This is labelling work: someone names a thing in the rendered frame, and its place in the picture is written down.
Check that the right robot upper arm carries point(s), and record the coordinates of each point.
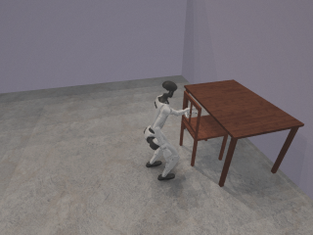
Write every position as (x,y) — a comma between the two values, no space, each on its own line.
(164,112)

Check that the robot head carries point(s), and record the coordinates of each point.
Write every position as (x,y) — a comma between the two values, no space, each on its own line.
(169,86)

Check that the table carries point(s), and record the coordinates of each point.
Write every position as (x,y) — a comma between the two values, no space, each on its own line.
(242,114)

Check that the chair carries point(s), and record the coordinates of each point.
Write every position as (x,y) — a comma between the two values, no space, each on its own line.
(201,128)

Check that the robot left hand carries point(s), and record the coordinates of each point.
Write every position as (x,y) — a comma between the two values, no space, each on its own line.
(187,111)

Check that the robot right forearm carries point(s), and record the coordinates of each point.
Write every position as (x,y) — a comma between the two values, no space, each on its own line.
(159,138)

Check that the humanoid robot torso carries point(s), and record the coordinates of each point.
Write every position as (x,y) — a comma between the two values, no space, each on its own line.
(154,115)

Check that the robot left forearm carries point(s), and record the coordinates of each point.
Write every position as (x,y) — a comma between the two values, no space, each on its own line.
(177,113)

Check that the robot right hand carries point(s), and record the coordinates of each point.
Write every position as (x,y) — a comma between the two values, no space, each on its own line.
(166,154)

